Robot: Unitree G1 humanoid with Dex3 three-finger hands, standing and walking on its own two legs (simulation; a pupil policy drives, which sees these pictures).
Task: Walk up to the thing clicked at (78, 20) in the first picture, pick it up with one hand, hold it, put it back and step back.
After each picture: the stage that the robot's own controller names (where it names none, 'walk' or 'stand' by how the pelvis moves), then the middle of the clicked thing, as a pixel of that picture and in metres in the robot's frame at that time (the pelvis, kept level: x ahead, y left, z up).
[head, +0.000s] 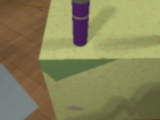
stand; (80, 19) +0.59 +0.03 +0.13
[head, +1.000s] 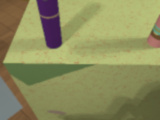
rise first; (50, 18) +0.52 +0.16 +0.16
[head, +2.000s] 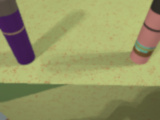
stand; (15, 33) +0.43 +0.24 +0.16
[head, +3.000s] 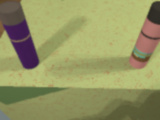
stand; (21, 40) +0.44 +0.23 +0.13
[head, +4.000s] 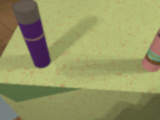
stand; (35, 39) +0.44 +0.19 +0.13
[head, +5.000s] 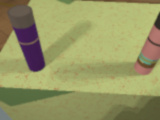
stand; (29, 43) +0.44 +0.21 +0.12
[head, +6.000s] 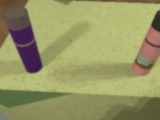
stand; (26, 44) +0.43 +0.22 +0.12
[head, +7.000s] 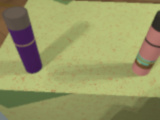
stand; (26, 44) +0.43 +0.22 +0.12
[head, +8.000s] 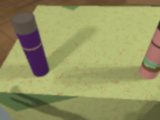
rise first; (33, 48) +0.42 +0.22 +0.13
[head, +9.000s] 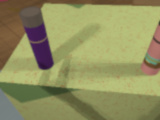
go down; (39, 42) +0.45 +0.22 +0.13
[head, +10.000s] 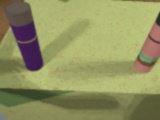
go down; (27, 41) +0.44 +0.20 +0.13
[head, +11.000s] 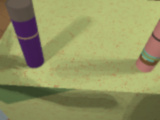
go down; (28, 37) +0.45 +0.20 +0.14
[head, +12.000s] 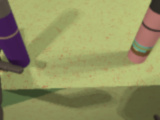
close in; (8, 36) +0.43 +0.22 +0.16
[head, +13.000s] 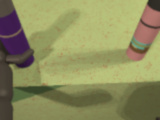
lift; (12, 35) +0.43 +0.21 +0.17
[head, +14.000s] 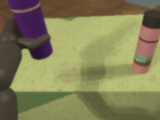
lift; (29, 15) +0.35 +0.15 +0.33
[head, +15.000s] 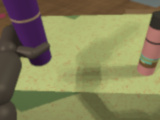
hold; (28, 23) +0.33 +0.16 +0.31
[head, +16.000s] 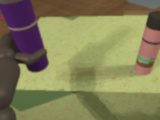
hold; (25, 31) +0.33 +0.17 +0.29
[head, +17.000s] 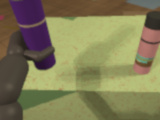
crouch; (34, 29) +0.34 +0.15 +0.29
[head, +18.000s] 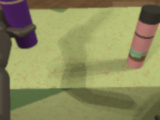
crouch; (15, 7) +0.43 +0.20 +0.30
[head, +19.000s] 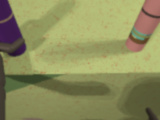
lower; (3, 21) +0.46 +0.22 +0.18
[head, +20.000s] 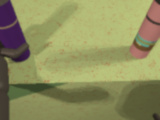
lower; (7, 27) +0.45 +0.22 +0.17
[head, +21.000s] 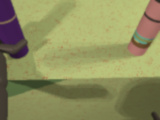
lower; (6, 23) +0.46 +0.22 +0.17
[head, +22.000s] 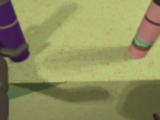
lower; (7, 27) +0.45 +0.22 +0.17
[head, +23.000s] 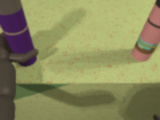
draw back; (17, 33) +0.43 +0.20 +0.17
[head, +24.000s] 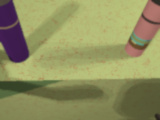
withdraw; (7, 27) +0.44 +0.21 +0.17
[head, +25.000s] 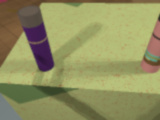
sink last; (39, 42) +0.44 +0.21 +0.14
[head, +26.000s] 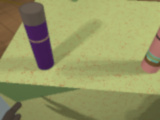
stand; (39, 41) +0.43 +0.19 +0.13
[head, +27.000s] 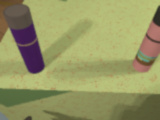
stand; (28, 44) +0.42 +0.21 +0.13
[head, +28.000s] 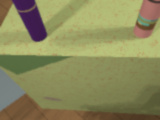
walk; (28, 11) +0.54 +0.22 +0.14
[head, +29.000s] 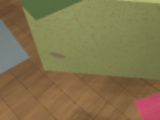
walk; out of the picture +0.89 +0.14 +0.15
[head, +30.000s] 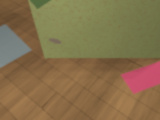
stand; out of the picture +1.24 +0.31 +0.15
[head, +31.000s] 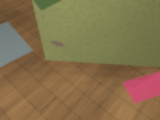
stand; out of the picture +1.19 +0.21 +0.13
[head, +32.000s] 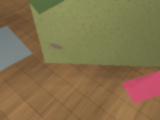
stand; out of the picture +1.19 +0.22 +0.12
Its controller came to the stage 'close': yes
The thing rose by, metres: 0.20
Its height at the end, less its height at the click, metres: +0.00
